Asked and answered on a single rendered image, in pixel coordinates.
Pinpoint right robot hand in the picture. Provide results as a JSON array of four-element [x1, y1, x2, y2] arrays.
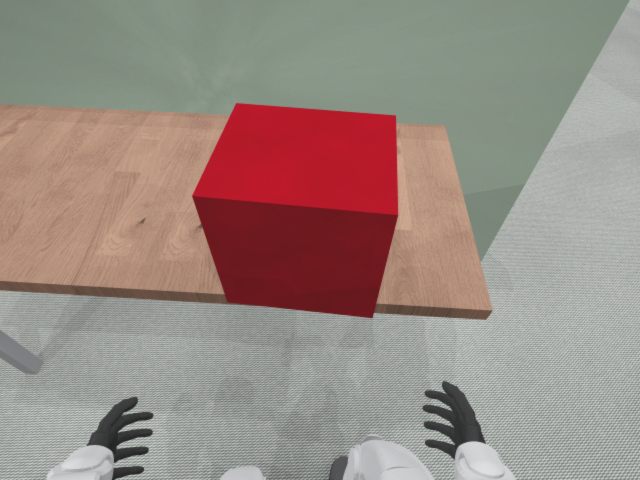
[[423, 381, 486, 460]]

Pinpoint robot right forearm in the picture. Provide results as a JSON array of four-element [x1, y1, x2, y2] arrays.
[[454, 441, 516, 480]]

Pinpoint robot left forearm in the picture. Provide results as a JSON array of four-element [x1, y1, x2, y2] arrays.
[[46, 445, 114, 480]]

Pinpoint left robot hand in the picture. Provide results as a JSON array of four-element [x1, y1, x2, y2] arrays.
[[87, 397, 153, 480]]

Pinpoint right robot thigh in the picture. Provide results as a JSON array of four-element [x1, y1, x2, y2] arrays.
[[348, 440, 435, 480]]

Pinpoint table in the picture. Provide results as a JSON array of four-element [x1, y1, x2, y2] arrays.
[[0, 104, 493, 374]]

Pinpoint carton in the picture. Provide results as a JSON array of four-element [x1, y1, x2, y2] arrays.
[[192, 103, 398, 318]]

